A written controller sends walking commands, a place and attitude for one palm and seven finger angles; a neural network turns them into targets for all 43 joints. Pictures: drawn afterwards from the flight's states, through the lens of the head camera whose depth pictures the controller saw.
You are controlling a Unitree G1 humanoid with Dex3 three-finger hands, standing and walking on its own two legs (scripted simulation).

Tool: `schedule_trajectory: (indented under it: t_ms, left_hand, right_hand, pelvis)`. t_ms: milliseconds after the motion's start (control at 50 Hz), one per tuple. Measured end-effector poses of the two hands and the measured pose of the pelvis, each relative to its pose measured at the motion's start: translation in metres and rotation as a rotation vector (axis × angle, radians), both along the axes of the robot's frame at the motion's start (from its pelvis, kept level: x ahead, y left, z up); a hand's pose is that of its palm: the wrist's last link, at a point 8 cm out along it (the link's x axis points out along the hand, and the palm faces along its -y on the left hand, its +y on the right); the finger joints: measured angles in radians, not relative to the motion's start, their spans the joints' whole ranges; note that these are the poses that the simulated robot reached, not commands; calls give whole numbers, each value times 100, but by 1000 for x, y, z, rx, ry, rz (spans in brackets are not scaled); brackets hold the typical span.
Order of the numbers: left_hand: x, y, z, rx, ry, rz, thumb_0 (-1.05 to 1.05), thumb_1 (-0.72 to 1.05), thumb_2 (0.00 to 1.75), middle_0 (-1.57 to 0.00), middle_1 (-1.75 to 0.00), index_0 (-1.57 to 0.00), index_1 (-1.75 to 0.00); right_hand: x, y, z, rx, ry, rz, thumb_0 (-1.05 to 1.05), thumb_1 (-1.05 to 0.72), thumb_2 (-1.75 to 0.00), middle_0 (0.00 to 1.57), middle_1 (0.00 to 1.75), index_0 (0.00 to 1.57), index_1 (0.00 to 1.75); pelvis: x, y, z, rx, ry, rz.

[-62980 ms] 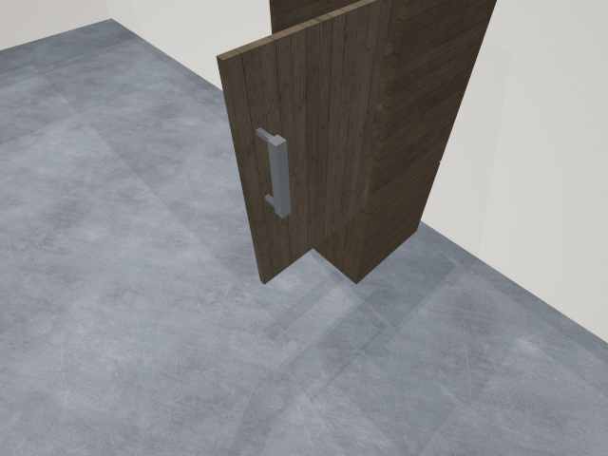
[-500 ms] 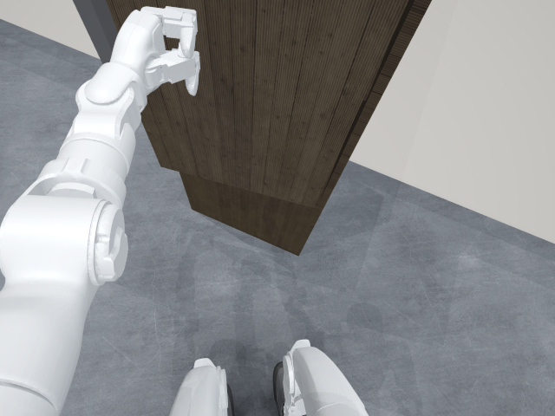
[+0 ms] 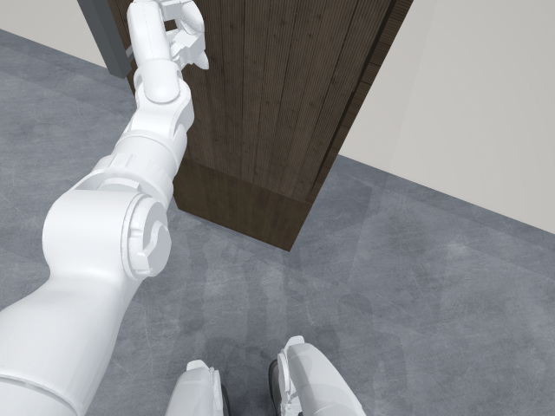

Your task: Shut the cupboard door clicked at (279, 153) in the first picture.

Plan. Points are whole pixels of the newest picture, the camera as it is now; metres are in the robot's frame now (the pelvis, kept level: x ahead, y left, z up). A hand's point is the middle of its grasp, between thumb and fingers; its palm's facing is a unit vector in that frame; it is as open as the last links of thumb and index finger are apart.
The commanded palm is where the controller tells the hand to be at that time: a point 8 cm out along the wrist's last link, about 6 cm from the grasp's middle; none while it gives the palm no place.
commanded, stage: pull the fist back off the door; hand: left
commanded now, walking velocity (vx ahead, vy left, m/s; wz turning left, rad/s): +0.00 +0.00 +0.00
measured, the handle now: (108, 7) +0.65 +0.12 +0.12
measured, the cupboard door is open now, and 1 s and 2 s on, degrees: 0 0 0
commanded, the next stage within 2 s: draw the hand back to the body in 0.64 s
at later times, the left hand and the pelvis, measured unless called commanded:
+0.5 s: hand (207, 78) +0.52 +0.01 +0.12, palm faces +0.02 -1.00 -0.03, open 3.1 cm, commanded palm +0.48 +0.05 +0.13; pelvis +0.04 -0.02 +0.04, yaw -1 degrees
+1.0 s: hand (182, 106) +0.46 +0.04 +0.15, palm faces +0.03 -1.00 -0.05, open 3.1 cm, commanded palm +0.41 +0.09 +0.16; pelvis +0.03 -0.03 +0.06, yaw -1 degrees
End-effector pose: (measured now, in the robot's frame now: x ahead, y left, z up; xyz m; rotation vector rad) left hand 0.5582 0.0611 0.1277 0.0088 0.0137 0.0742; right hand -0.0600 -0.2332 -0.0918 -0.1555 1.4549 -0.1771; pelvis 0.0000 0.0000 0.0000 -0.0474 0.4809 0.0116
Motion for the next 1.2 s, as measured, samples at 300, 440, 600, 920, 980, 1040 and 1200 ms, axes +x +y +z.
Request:
schedule_trajectory:
  t_ms: [300,440,600,920,980,1040,1200]
  left_hand:
    - [-21,-14,2,-7,-7,-70,1,92,93,-130,-150,-130,-150]
    - [-46,-7,-8,18,-19,-57,2,90,91,-130,-150,-130,-150]
    - [-78,-2,-2,30,-48,-81,2,90,90,-130,-150,-130,-150]
    - [-99,4,15,32,-57,-60,2,90,90,-130,-150,-130,-150]
    - [-117,22,20,41,-53,-44,2,90,90,-130,-150,-130,-150]
    - [-137,40,28,42,-58,-39,2,90,90,-130,-150,-130,-150]
    - [-181,69,52,29,-80,-72,2,90,90,-130,-150,-130,-150]
  right_hand:
    - [19,-12,17,26,-15,-50,0,-91,-89,20,30,21,30]
    - [63,-29,19,14,-94,-29,0,-91,-89,20,30,20,30]
    - [127,-40,21,13,-232,25,0,-91,-89,19,30,20,30]
    - [160,-35,23,42,-355,30,0,-91,-89,19,30,20,30]
    - [153,-34,28,55,-351,8,1,-91,-89,20,30,20,30]
    - [152,-34,35,54,-355,5,1,-91,-89,20,30,20,30]
    - [189,-39,59,5,-488,42,1,-91,-89,20,30,20,30]
  pelvis:
    - [21,-6,28,31,-71,-32]
    - [33,-13,37,43,-117,-40]
    - [39,-19,45,51,-167,-27]
    - [33,-26,51,69,-216,-43]
    - [34,-27,58,71,-250,-51]
    - [35,-28,65,68,-289,-45]
    - [32,-25,77,58,-373,-25]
